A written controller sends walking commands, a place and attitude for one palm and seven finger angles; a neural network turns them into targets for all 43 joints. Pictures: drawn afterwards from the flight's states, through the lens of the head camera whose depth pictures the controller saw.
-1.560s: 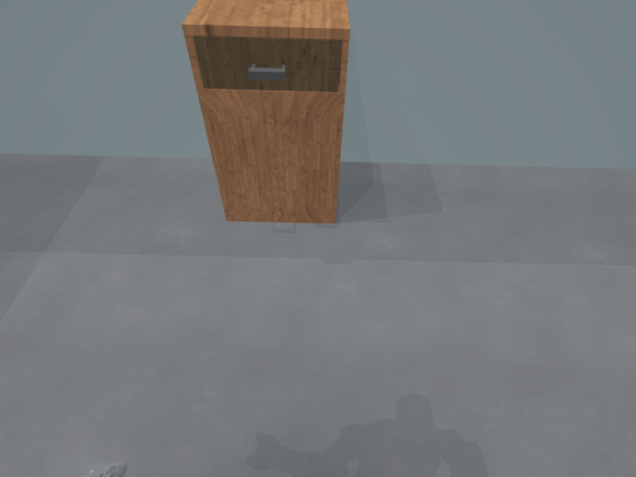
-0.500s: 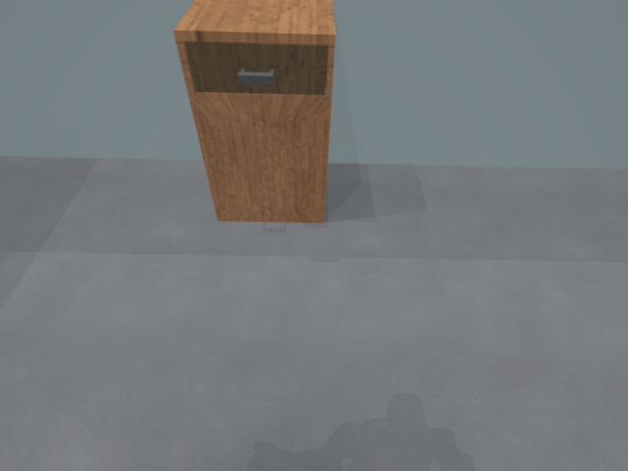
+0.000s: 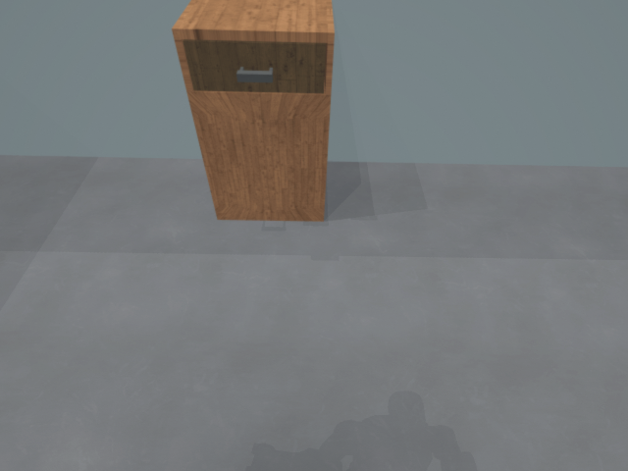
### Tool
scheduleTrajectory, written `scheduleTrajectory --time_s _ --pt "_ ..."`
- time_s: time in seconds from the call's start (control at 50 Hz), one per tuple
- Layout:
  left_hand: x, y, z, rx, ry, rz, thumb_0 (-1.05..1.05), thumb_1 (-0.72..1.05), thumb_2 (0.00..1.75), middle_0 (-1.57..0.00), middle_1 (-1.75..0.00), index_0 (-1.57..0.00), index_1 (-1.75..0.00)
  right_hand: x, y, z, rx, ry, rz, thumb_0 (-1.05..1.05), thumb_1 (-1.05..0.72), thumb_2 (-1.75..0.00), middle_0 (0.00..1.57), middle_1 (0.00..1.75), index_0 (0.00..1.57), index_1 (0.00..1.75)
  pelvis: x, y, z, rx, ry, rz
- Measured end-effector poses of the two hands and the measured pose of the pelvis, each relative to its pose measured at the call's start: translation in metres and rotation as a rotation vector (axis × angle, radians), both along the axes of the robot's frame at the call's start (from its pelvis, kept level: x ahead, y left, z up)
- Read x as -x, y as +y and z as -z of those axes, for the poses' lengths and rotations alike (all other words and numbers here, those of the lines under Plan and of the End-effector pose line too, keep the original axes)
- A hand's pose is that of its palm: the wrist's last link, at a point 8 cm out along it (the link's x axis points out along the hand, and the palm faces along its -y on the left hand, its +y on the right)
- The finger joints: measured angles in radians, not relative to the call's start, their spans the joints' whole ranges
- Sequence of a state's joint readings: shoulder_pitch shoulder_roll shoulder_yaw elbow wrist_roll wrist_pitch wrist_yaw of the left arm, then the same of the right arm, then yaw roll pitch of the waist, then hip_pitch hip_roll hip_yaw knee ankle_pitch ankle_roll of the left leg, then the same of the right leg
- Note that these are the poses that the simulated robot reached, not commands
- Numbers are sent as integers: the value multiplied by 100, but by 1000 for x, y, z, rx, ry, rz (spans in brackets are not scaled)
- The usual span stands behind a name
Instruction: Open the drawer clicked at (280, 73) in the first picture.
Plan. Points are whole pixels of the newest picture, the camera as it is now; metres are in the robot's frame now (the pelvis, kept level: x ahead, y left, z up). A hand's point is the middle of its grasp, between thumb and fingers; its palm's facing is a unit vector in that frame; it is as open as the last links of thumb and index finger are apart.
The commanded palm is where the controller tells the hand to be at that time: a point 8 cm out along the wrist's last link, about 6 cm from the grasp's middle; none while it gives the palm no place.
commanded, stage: walk to a spot facing it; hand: left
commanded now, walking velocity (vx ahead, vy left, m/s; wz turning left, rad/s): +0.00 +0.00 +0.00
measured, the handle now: (255, 73) +1.23 +0.26 -0.07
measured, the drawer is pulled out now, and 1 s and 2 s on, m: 0.00 0.00 0.00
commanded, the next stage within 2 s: take the last steps up to it in 0.96 s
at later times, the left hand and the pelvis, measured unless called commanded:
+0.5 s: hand out of the picture +0.05 +0.20 -0.19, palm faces -0.01 -0.99 -0.13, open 7.4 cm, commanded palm none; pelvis +0.08 +0.03 -0.01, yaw -1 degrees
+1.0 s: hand (227, 364) +0.33 +0.18 -0.19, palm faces +0.08 -0.98 -0.18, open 7.2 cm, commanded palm none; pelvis +0.29 -0.01 -0.01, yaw +4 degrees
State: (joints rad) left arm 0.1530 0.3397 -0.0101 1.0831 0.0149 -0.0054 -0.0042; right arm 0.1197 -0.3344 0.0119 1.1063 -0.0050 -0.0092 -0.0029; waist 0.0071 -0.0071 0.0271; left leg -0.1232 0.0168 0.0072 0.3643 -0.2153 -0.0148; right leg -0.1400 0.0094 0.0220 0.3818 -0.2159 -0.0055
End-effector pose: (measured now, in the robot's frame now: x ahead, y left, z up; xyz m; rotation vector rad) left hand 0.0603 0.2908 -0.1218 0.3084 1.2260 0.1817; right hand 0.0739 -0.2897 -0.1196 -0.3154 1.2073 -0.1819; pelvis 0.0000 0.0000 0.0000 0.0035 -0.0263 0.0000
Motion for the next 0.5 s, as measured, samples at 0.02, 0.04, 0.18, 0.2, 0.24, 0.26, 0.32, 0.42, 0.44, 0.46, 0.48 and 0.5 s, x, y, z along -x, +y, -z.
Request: scheduleTrajectory --time_s 0.02,0.04,0.18,0.2,0.24,0.26,0.32,0.42,0.44,0.46,0.48,0.5 --pt "0 0 0 0 0 0 0 91 90 -20 -30 -20 -30 0 0 0 0 0 0 1 -91 -90 20 30 20 30 0 0 0 0 0 0" --pt "0 0 0 0 -1 0 0 91 90 -20 -30 -20 -30 0 0 0 0 0 1 1 -91 -90 20 30 20 30 0 0 0 0 0 1" --pt "0 -6 4 8 0 -8 0 91 90 -20 -30 -20 -30 3 5 4 -10 7 7 1 -91 -90 20 30 20 30 -4 0 2 3 -1 3" --pt "2 -9 6 18 5 -12 0 91 90 -20 -30 -20 -30 5 8 6 -17 15 8 1 -91 -90 20 30 20 30 -7 0 3 5 1 3" --pt "7 -15 13 46 19 -27 0 91 90 -20 -30 -20 -30 10 16 11 -32 40 10 1 -91 -90 20 30 20 30 -13 2 5 11 6 -1" --pt "11 -18 17 62 28 -38 0 91 90 -20 -30 -20 -30 13 21 14 -38 55 12 1 -91 -90 20 30 20 30 -17 3 6 16 8 -5" --pt "25 -25 30 115 66 -82 0 91 90 -20 -30 -20 -30 21 39 20 -54 102 22 1 -91 -90 20 30 20 30 -30 12 11 32 11 -24" --pt "40 -32 46 175 211 -98 0 91 90 -20 -30 -20 -30 37 73 25 -87 138 99 1 -91 -90 20 30 20 30 -58 26 15 15 12 10" --pt "36 -33 45 181 230 -91 0 91 90 -20 -30 -20 -30 43 80 24 -95 152 121 1 -91 -90 20 30 20 30 -63 27 13 15 13 14" --pt "29 -34 44 188 239 -85 0 91 90 -20 -30 -20 -30 51 87 23 -104 175 142 1 -91 -90 20 30 20 30 -69 28 12 15 14 13" --pt "20 -36 42 193 238 -80 1 91 90 -20 -30 -20 -30 58 93 21 -114 204 160 1 -91 -90 20 30 20 30 -75 28 10 15 15 12" --pt "9 -37 41 198 230 -76 1 91 90 -20 -30 -20 -30 66 100 19 -124 239 176 1 -91 -90 20 30 20 30 -81 28 8 17 16 11"
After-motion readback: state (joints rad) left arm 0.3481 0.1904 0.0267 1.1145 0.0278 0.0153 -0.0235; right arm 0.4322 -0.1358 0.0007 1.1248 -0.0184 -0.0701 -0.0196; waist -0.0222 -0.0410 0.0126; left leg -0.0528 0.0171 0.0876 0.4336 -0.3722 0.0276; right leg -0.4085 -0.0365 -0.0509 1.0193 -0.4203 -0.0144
